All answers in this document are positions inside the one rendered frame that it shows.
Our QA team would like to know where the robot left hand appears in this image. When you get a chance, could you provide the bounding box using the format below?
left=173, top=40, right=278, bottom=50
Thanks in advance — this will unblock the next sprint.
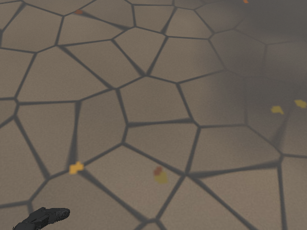
left=12, top=207, right=70, bottom=230

